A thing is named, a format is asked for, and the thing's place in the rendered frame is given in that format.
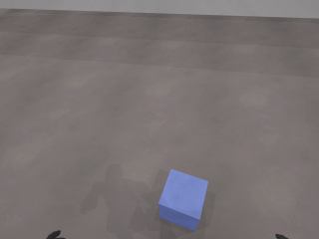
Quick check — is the carton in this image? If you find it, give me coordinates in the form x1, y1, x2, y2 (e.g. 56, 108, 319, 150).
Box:
159, 169, 208, 232

